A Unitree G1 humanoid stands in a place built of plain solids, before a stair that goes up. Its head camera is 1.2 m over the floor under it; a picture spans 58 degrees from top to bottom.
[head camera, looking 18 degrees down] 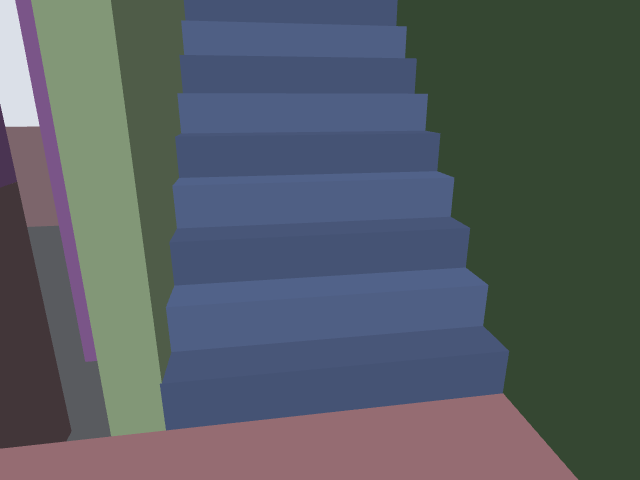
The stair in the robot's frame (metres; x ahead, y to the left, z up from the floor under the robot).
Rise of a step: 0.20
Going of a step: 0.21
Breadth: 1.38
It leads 9 degrees to the left of straight ahead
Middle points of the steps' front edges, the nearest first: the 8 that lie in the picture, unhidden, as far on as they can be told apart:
1.46 -0.10 0.21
1.67 -0.07 0.41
1.88 -0.04 0.62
2.09 0.00 0.82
2.29 0.03 1.03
2.50 0.06 1.23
2.71 0.10 1.44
2.92 0.13 1.64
